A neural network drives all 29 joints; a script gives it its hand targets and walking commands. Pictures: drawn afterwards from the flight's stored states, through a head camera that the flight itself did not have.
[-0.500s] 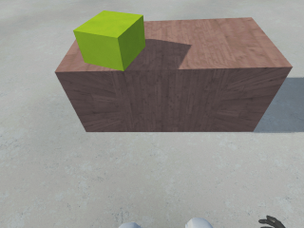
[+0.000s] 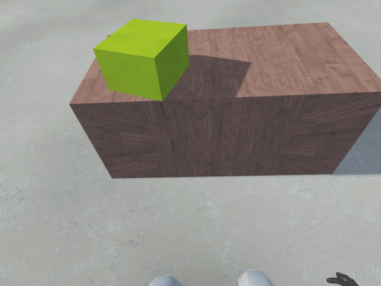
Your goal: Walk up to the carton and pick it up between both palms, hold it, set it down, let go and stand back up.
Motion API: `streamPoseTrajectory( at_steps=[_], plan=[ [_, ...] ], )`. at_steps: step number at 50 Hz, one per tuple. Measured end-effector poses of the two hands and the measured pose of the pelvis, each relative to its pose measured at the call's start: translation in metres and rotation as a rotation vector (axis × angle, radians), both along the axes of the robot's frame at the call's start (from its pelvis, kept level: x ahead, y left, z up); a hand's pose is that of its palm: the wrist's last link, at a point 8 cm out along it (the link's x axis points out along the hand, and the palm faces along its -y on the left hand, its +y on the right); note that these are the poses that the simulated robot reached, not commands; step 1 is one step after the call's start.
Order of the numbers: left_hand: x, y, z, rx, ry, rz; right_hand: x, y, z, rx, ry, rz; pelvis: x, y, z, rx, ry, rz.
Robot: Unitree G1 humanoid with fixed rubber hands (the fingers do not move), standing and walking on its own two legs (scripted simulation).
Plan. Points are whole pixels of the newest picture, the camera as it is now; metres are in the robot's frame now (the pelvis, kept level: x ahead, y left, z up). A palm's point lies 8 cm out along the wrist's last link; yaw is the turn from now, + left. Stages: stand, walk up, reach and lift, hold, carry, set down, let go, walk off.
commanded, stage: walk up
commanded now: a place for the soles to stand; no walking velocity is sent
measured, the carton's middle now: (146, 57) +1.01 +0.22 -0.02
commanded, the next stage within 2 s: none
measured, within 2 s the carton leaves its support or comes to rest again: neither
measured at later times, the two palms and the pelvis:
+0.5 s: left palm (44, 279) +0.17 +0.35 -0.07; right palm (339, 281) +0.16 -0.28 -0.09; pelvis +0.08 +0.03 -0.01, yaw -2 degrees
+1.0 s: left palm (55, 274) +0.18 +0.33 -0.07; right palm (346, 271) +0.17 -0.29 -0.09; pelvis +0.08 +0.02 +0.00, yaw +0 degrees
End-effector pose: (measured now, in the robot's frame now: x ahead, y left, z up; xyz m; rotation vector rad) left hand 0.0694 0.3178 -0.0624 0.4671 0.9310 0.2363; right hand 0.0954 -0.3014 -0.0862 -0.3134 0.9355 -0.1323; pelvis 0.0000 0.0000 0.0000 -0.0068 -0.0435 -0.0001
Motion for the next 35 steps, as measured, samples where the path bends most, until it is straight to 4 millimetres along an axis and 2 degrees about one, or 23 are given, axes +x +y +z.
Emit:
streamPoseTrajectory(
  at_steps=[5,11,15,19,23,25,29,35],
  plan=[
    [0.039,0.008,-0.001,0.006,0.042,-0.051,-0.004,0.004,-0.001,-0.014,0.025,-0.079,0.021,0.011,0.002,0.009,0.017,-0.026],
    [0.078,-0.001,0.000,0.010,0.026,-0.085,0.008,-0.003,-0.008,-0.020,0.073,-0.107,0.046,0.005,0.000,0.016,0.047,-0.025],
    [0.082,0.002,0.007,0.017,0.001,-0.050,0.034,-0.003,-0.005,-0.034,0.065,-0.088,0.060,0.005,0.004,0.015,0.024,-0.021],
    [0.087,0.014,0.011,0.028,-0.012,-0.030,0.058,0.009,-0.001,-0.027,0.025,-0.065,0.068,0.015,0.006,0.018,0.011,-0.020],
    [0.093,0.030,-0.003,0.021,0.011,-0.027,0.063,0.024,-0.007,-0.036,0.014,-0.061,0.073,0.030,-0.004,0.006,0.014,-0.024],
    [0.097,0.032,-0.008,0.016,0.032,-0.022,0.062,0.025,-0.008,-0.042,0.021,-0.072,0.077,0.033,-0.005,0.007,0.008,-0.031],
    [0.110,0.026,-0.011,-0.004,0.031,-0.030,0.067,0.019,-0.003,-0.066,0.026,-0.078,0.083,0.030,-0.004,0.012,0.017,-0.031],
    [0.112,0.021,-0.011,-0.011,0.026,-0.028,0.080,0.014,-0.001,-0.074,0.013,-0.069,0.087,0.025,-0.003,0.010,0.020,-0.022]
  ],
)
